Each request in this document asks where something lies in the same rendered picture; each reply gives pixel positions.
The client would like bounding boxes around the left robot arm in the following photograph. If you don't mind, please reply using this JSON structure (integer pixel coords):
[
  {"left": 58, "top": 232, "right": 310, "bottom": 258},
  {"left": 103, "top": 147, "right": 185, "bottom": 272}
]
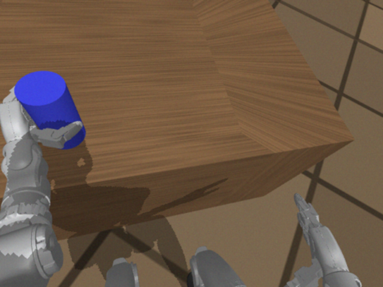
[{"left": 0, "top": 139, "right": 63, "bottom": 287}]

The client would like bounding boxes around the right robot hand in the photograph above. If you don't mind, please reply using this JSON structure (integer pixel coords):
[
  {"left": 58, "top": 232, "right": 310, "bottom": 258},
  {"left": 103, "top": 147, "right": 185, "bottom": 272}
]
[{"left": 284, "top": 193, "right": 349, "bottom": 287}]

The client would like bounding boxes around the right robot arm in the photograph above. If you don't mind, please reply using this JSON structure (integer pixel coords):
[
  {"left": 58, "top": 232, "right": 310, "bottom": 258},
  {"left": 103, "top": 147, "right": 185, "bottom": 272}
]
[{"left": 323, "top": 271, "right": 361, "bottom": 287}]

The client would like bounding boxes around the can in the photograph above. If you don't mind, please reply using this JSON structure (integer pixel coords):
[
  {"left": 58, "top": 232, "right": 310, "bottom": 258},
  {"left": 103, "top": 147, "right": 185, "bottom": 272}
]
[{"left": 14, "top": 71, "right": 86, "bottom": 149}]

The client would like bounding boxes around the left robot hand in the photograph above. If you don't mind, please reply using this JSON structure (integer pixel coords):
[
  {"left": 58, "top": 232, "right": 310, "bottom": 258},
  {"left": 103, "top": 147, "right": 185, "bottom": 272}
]
[{"left": 0, "top": 86, "right": 83, "bottom": 149}]

